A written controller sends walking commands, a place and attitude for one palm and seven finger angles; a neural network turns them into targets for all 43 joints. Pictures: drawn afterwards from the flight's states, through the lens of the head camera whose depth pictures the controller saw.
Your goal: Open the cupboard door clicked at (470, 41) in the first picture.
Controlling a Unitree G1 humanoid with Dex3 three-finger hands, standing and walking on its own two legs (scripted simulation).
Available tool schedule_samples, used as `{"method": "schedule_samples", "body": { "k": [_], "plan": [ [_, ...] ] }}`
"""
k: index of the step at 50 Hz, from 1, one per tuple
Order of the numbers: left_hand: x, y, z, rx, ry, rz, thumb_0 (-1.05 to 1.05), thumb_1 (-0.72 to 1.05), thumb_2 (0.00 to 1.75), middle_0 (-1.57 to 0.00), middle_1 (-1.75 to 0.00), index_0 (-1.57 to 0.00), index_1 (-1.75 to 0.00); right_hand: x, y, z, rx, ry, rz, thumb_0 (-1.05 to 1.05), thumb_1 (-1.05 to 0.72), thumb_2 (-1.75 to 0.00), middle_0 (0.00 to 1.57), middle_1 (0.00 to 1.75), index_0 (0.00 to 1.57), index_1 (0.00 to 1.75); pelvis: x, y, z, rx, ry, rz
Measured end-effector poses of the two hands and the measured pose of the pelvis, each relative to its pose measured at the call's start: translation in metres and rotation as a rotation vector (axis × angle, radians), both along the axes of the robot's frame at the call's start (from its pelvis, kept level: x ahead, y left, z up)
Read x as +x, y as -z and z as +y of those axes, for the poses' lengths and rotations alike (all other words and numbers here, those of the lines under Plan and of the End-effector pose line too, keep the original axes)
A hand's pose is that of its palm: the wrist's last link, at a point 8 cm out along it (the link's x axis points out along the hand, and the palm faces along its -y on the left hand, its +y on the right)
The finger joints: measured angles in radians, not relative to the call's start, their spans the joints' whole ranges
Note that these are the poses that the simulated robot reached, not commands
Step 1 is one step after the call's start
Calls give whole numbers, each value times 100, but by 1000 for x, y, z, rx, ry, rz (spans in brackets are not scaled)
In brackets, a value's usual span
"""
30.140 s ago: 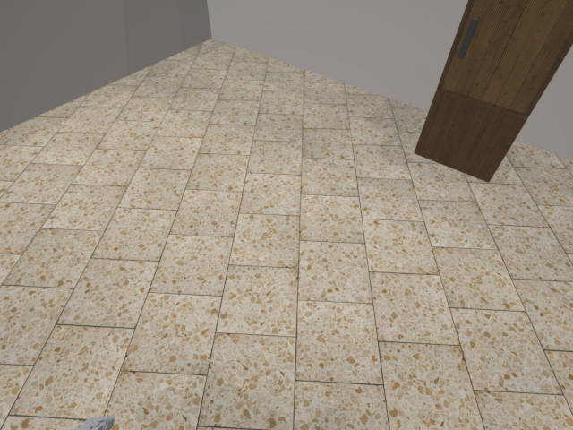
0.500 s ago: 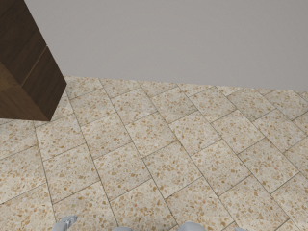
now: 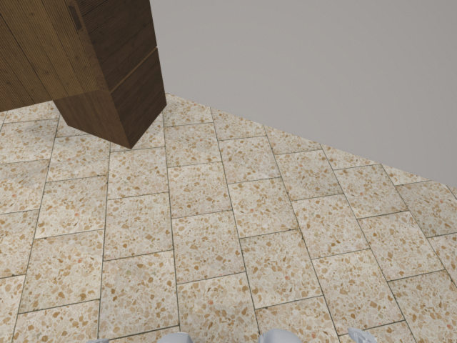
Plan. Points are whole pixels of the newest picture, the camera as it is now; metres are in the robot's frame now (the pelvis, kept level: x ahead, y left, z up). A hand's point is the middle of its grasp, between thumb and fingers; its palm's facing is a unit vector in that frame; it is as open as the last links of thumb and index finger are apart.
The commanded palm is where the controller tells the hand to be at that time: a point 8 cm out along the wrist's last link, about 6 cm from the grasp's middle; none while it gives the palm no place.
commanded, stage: turn to face it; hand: left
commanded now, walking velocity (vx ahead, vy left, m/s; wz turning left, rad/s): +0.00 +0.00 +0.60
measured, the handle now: out of the picture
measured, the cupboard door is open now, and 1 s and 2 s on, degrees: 48 48 48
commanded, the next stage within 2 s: take the last steps up to it in 0.66 s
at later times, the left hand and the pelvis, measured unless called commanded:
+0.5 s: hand out of the picture +0.02 +0.17 -0.17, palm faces +0.31 -0.93 -0.22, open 7.4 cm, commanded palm none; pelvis +0.02 -0.03 +0.00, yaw +17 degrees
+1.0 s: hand out of the picture -0.02 +0.13 -0.15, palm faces +0.51 -0.84 -0.20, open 7.4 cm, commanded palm none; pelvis +0.06 -0.04 +0.02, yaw +27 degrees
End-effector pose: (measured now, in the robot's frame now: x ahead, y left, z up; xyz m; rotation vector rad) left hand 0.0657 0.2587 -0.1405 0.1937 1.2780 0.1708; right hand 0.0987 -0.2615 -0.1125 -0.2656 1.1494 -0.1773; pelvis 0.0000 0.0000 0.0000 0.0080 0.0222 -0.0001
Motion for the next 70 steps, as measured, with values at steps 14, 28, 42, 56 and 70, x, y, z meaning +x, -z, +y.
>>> {"method": "schedule_samples", "body": {
  "k": [14, 28, 42, 56, 70],
  "plan": [
    [-6, -33, -29, 84, -127, -134, 0, 90, 90, -20, -30, -20, -30, 31, 22, -28, 62, -110, 84, 1, -91, -90, 20, 30, 20, 30, 10, -3, -42, 8, -181, -15],
    [-83, 4, -39, -16, -342, 36, 0, 90, 90, -20, -30, -20, -30, 111, 3, 21, 20, -342, -19, 1, -91, -90, 20, 30, 20, 30, 24, 2, -33, 14, -319, -7],
    [-81, -24, -70, 43, -437, -20, 0, 91, 90, -20, -30, -20, -30, 123, 23, 12, 78, -394, 100, 1, -91, -90, 20, 30, 20, 30, 46, -6, -59, 20, -422, -19],
    [-148, 1, -83, -111, -621, 145, 0, 90, 90, -20, -30, -20, -30, 187, 1, 91, 59, -562, -5, 1, -91, -90, 20, 30, 20, 30, 71, -3, -8, 13, -511, -11],
    [5, -28, 26, 9, -527, -97, 0, 91, 90, -19, -30, -19, -30, 134, 23, 99, 71, -473, 274, 1, -91, -90, 20, 30, 20, 30, 132, -12, 36, 23, -539, -21]
  ]
}}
